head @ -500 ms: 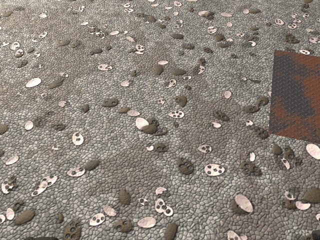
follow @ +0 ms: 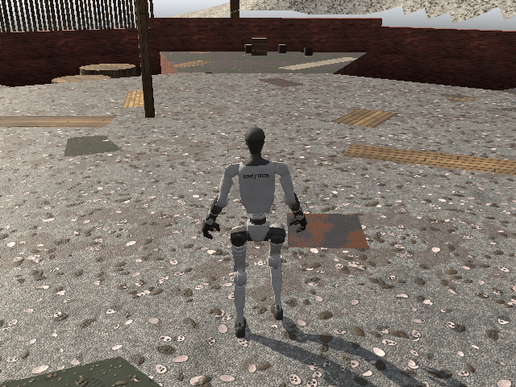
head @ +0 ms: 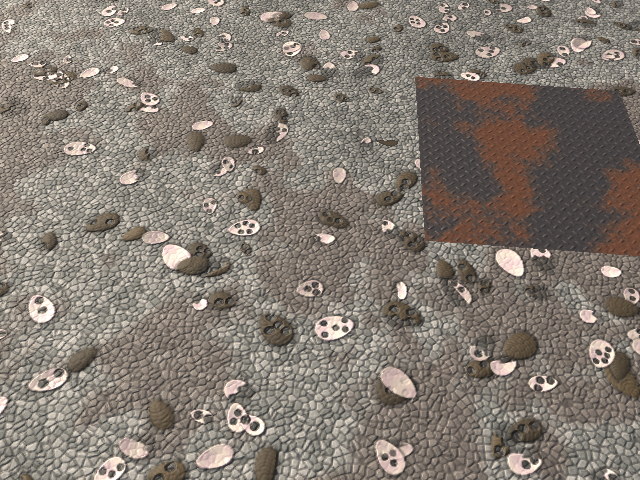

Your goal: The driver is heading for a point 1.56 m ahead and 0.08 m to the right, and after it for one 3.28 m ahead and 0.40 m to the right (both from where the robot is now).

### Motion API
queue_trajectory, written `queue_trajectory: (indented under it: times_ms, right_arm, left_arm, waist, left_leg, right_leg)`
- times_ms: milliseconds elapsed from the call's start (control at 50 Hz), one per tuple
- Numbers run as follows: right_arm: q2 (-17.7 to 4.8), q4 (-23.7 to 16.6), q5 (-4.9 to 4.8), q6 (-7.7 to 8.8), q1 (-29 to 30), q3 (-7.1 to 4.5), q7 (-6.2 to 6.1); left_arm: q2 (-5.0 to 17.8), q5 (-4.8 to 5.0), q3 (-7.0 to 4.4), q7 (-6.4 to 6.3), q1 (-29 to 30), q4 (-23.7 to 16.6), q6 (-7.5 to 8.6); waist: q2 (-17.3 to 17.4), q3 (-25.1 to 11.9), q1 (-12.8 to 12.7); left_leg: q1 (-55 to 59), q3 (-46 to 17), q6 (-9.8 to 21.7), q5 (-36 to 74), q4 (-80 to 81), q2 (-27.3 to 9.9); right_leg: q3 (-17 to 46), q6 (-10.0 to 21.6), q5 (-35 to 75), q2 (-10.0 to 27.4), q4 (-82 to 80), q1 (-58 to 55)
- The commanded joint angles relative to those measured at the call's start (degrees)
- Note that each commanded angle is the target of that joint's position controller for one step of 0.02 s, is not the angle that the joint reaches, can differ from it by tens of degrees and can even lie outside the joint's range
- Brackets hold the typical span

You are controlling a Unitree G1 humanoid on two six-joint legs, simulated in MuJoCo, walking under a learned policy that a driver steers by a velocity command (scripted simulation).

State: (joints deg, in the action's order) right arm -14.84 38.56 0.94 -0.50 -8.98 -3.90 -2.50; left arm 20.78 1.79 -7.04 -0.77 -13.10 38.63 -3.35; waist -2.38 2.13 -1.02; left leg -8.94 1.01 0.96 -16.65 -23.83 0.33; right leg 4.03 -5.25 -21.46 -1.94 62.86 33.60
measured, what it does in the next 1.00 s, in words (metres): steps on the spot: right foot, then left foot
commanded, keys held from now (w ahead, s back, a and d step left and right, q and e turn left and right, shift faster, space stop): e+shift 0.28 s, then shift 0.10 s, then q+shift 0.62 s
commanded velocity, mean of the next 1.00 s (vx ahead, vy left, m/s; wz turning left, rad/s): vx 0.00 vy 0.00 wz -0.05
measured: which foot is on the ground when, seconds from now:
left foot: down 0.00-0.24, up 0.26-0.68, down 0.70-1.00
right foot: up 0.00-0.20, down 0.22-0.72, up 0.74-1.00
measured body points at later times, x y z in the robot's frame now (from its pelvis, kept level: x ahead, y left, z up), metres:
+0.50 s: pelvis +0.02 -0.06 +0.00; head +0.05 -0.09 +0.45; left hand +0.29 +0.13 -0.07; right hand +0.05 -0.38 -0.12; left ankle +0.11 +0.08 -0.69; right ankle +0.02 -0.15 -0.74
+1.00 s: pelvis +0.06 -0.05 +0.00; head +0.11 -0.02 +0.45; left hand +0.26 +0.23 -0.09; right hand +0.20 -0.35 -0.07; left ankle +0.07 +0.06 -0.74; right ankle +0.09 -0.20 -0.69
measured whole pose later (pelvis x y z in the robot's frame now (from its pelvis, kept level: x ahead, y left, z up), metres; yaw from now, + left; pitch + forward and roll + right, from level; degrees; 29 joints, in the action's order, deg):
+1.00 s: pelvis +0.06 -0.05 +0.00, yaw +2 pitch +3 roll -3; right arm -19.2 35.4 -1.5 -2.6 -12.7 -5.2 -2.7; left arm 17.6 0.3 -4.7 -1.0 -1.9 38.1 0.0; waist -0.8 3.4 1.1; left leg -16.7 -12.0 1.8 -12.5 -26.9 3.9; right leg 7.4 -5.0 -20.3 -4.3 46.7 27.4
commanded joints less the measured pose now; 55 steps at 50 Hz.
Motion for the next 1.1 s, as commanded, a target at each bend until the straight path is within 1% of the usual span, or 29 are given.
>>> queue_trajectory:
  times_ms: [20, 100, 160, 200, 220, 240, 260, 280, 300, 320, 340, 380, 420, 480, 520, 580, 640, 680, 700, 720, 740, 760, 780, 800, 820, 840, 940, 1060, 1100]
  right_arm:
    - [-8.0, -3.9, 0.05, 0.13, 1.3, -1.99, -0.73]
    - [-12.2, -3.4, -0.46, -0.43, 0.8, -3.38, 0.12]
    - [-13.2, -2.9, -2.09, 0.47, 1.6, -4.04, 1.42]
    - [-12.3, -2.4, -3.26, 1.33, 2.4, -4.06, 2.03]
    - [-10.4, -1.3, -3.23, 1.85, 0.4, -3.66, 2.44]
    - [-7.5, -3.3, -0.96, 2.35, 0.2, -2.74, 2.56]
    - [-5.3, -6.9, 0.91, 2.88, 2.5, -1.53, 2.28]
    - [-9.4, -5.9, 0.06, 2.74, 6.2, -2.47, 2.12]
    - [-9.6, -6.0, -1.09, 2.54, 7.0, -2.43, 1.8]
    - [-9.5, -4.5, -0.82, 2.1, 5.2, -2.56, 1.05]
    - [-10.3, -3.9, -0.25, 1.5, 4.2, -2.83, 0.43]
    - [-9.3, -2.2, -0.17, 0.79, 0.7, -2.65, 0.68]
    - [-7.8, -0.5, -0.82, 0.33, -2.3, -1.89, 0.78]
    - [-4.6, 0.2, -0.9, -0.03, -2.1, -0.08, 1.26]
    - [-5.9, -0.7, -1.41, -0.17, -0.4, -0.06, 1.66]
    - [-10.3, -3.0, -2.25, -0.15, 1.3, -1.14, 1.81]
    - [-8.6, -3.2, -2.33, 0.02, -1.5, -0.93, 2.42]
    - [-7.5, -2.5, -2.41, 0.11, -4.8, -0.93, 2.99]
    - [-8.3, -2.5, -2.15, 0.19, -6.0, -1.29, 3.02]
    - [-13.2, -2.8, -1.78, 0.34, -7.6, -2.74, 2.41]
    - [-18.6, -3.8, -1.42, 0.64, -7.9, -4.15, 2.05]
    - [-16.0, -3.9, 0.13, 1.32, -11.7, -3.64, 2.11]
    - [-14.7, -3.8, 0.16, 2.03, -10.6, -3.39, 1.97]
    - [-14.0, -4.4, -0.91, 2.13, -7.4, -3.44, 1.67]
    - [-13.2, -5.1, -2.17, 1.69, -4.9, -3.23, 1.22]
    - [-12.2, -5.7, -2.78, 1.02, -3.4, -2.94, 0.55]
    - [-13.7, -7.0, -2.45, -1.28, -3.5, -3.91, -0.62]
    - [-14.4, -9.0, -2.56, -2.28, -0.2, -4.47, 0.04]
    - [-13.9, -9.9, -3.12, -2.49, 2.2, -4.27, 0.11]
  left_arm:
    - [1.1, 0.22, 0.8, 1.07, 5.9, -7.2, 0.64]
    - [0.7, -0.21, 1.57, 2.71, 7.5, -9.9, 0.72]
    - [2.4, -0.18, 0.73, 3.02, 6.0, -10.1, -0.21]
    - [3.4, -0.18, -0.35, 2.82, 2.0, -9.2, -0.84]
    - [5.9, -0.52, -1.73, 1.89, -4.0, -7.3, -0.75]
    - [13.3, -0.25, -3.73, 0.58, -8.6, -7.6, -0.37]
    - [17.4, -2.77, -3.69, 0.84, -5.1, -10.1, 1.11]
    - [12.1, -2.43, -2.34, 1.68, -4.1, -10.4, 2.41]
    - [9.6, -1.9, -1.29, 1.38, -1.8, -9.4, 3.04]
    - [7.9, -0.92, -0.8, 0.83, 1.6, -9.5, 2.93]
    - [6.5, -0.51, -0.14, 0.22, 5.1, -10.0, 2.55]
    - [6.3, -1.85, 0.49, -0.49, 7.2, -10.4, 2.19]
    - [4.4, -2.33, 1.46, -0.75, 7.4, -9.5, 2.47]
    - [-0.6, -3.21, 3.6, -0.59, 7.9, -7.0, 3.07]
    - [0.8, -4.03, 3.42, -0.04, 7.0, -5.3, 3.44]
    - [5.5, -3.24, 1.87, -0.19, 6.5, -4.0, 2.84]
    - [5.2, -2.05, 1.6, -1.0, 6.8, -3.4, 2.2]
    - [4.6, -1.31, 1.41, -1.57, 8.3, -3.5, 1.74]
    - [3.9, -0.92, 1.31, -1.75, 7.5, -3.1, 1.64]
    - [2.3, -1.88, 1.34, -1.81, 6.6, -3.8, 1.94]
    - [0.7, -3.48, 1.89, -1.65, 11.7, -7.2, 2.53]
    - [0.4, -3.42, 2.05, -1.66, 15.7, -8.1, 3.1]
    - [0.7, -2.48, 1.78, -1.34, 14.7, -7.6, 3.27]
    - [0.5, -2.06, 1.67, -1.28, 13.5, -6.5, 3.2]
    - [1.0, -2.22, 1.5, -1.32, 13.2, -6.2, 3.17]
    - [0.9, -2.27, 1.4, -1.24, 13.4, -6.0, 3.28]
    - [-0.9, -1.45, 1.89, -0.29, 13.0, -4.7, 4.09]
    - [1.5, -0.98, 0.95, 0.57, 10.8, -3.5, 5.14]
    - [2.5, -0.89, 0.2, 0.82, 7.6, -2.4, 5.71]
  waist:
    - [10.4, -2.1, 3.1]
    - [11.1, -3.3, 3.8]
    - [11.9, -3.7, 2.7]
    - [10.7, -5.3, -0.3]
    - [6.0, -8.3, -3.1]
    - [-8.3, -10.1, -4.0]
    - [-18.3, -18.3, -2.0]
    - [-7.3, -18.0, -5.3]
    - [-5.2, -13.0, -3.2]
    - [-0.8, -9.6, -0.9]
    - [-1.9, -8.2, 0.5]
    - [-3.6, -9.0, 2.0]
    - [-3.6, -10.5, 2.2]
    - [-4.7, -9.9, 1.3]
    - [-6.3, -6.7, -0.4]
    - [-6.0, -1.6, -1.6]
    - [-4.1, -2.7, -0.4]
    - [-3.4, -4.4, 1.5]
    - [-1.5, -4.3, 2.1]
    - [8.8, -5.5, 1.0]
    - [20.9, -3.9, 1.6]
    - [17.6, -7.7, 5.7]
    - [12.5, -8.4, 4.3]
    - [8.1, -8.1, 2.6]
    - [6.6, -7.5, 1.8]
    - [7.0, -8.2, 1.3]
    - [9.0, -9.2, 1.6]
    - [13.7, -8.4, 1.5]
    - [14.2, -8.3, -0.2]
  left_leg:
    - [8.8, -4.5, 10.5, 33.9, 3.6, -14.4]
    - [7.1, -0.9, 10.5, 33.3, 3.0, -17.0]
    - [5.4, 2.2, 8.4, 34.0, -0.2, -18.1]
    - [3.3, 5.8, 5.2, 35.4, -8.3, -17.2]
    - [-2.4, 9.0, 1.6, 33.7, -18.9, -14.0]
    - [-20.8, 10.6, -3.9, 2.3, -36.6, -7.7]
    - [-33.7, 0.2, -5.9, -23.8, -50.8, 1.0]
    - [-34.2, -6.6, -5.1, -21.6, -53.0, -1.4]
    - [-33.7, -6.3, -3.6, -16.8, -50.9, -2.4]
    - [-32.7, -5.9, -3.5, -11.9, -46.4, -4.0]
    - [-30.2, -5.3, -3.9, -8.2, -42.9, -4.4]
    - [-23.7, -3.4, -5.2, -3.7, -43.0, -2.5]
    - [-21.3, -2.5, -6.1, -1.8, -38.9, -2.9]
    - [-14.2, -2.7, -6.0, 1.7, -26.8, -5.5]
    - [-11.2, -1.9, -5.2, 1.2, -22.6, -5.4]
    - [-16.2, -0.4, -3.6, -5.3, -21.8, -4.2]
    - [-17.2, 0.7, -2.3, -7.3, -19.5, -4.0]
    - [-12.8, 2.3, -0.7, -1.6, -11.9, -2.6]
    - [-9.7, 0.5, 1.0, 6.5, -5.5, -2.4]
    - [-4.0, -12.1, 4.9, 23.4, -0.5, -8.9]
    - [3.5, -31.2, 15.2, 39.1, 2.3, -19.0]
    - [8.6, -35.1, 20.2, 39.2, 4.2, -21.5]
    - [10.2, -31.3, 18.2, 37.3, 3.0, -19.2]
    - [10.3, -27.2, 15.1, 36.2, 1.7, -16.1]
    - [9.6, -25.0, 13.3, 35.4, 1.4, -14.7]
    - [8.6, -23.5, 12.1, 34.9, 1.5, -12.9]
    - [6.5, -24.3, 10.8, 30.9, 0.6, -8.9]
    - [0.0, -31.6, 9.1, 24.7, -0.6, -6.8]
    - [-2.1, -32.9, 7.0, 20.2, -2.5, -4.8]
  right_leg:
    - [-3.3, -1.9, 3.4, 4.7, -1.8, 8.9]
    - [-6.7, -0.2, 2.9, 6.0, -12.9, 0.8]
    - [-9.6, 2.3, 3.4, 4.5, -20.3, -5.9]
    - [-10.7, 5.2, 7.6, 2.2, -29.5, -14.8]
    - [-8.6, 8.2, 15.8, 0.5, -35.7, -26.3]
    - [10.3, 14.3, 43.8, 11.6, -38.2, -40.8]
    - [34.1, 28.7, 43.9, 24.7, -40.0, -43.9]
    - [28.4, 27.7, 37.4, 23.4, -42.1, -41.1]
    - [22.3, 24.0, 31.7, 20.6, -42.4, -35.9]
    - [17.6, 20.2, 26.4, 17.0, -42.5, -31.3]
    - [14.7, 18.5, 26.0, 15.2, -42.5, -26.9]
    - [11.3, 18.4, 29.7, 12.9, -42.8, -21.0]
    - [8.1, 18.4, 30.5, 12.5, -42.8, -21.3]
    - [4.0, 17.0, 22.0, 11.4, -43.6, -19.2]
    - [4.5, 17.7, 13.8, 12.7, -45.1, -16.7]
    - [7.9, 19.3, 12.1, 16.4, -44.8, -19.1]
    - [8.2, 19.3, 25.5, 19.1, -40.7, -24.7]
    - [4.9, 16.9, 30.3, 18.1, -36.5, -25.7]
    - [2.0, 13.8, 26.8, 15.6, -32.7, -24.4]
    - [-4.6, 8.5, 17.2, 9.3, -20.7, -18.3]
    - [-8.2, 2.7, -4.8, -2.3, -9.0, -1.2]
    - [-0.7, 2.3, -17.8, -3.6, 1.9, 5.2]
    - [2.4, 2.9, -15.1, -1.9, 6.0, 6.6]
    - [2.8, 2.9, -10.9, -0.9, 6.2, 7.5]
    - [3.1, 2.5, -7.3, -0.1, 3.5, 7.8]
    - [3.0, 2.0, -4.6, 0.1, 1.2, 5.5]
    - [2.1, -0.1, 1.0, -3.0, -14.3, -0.8]
    - [3.0, 0.8, 3.1, -4.3, -28.0, -11.0]
    - [2.4, 1.8, 8.8, -3.5, -38.2, -17.4]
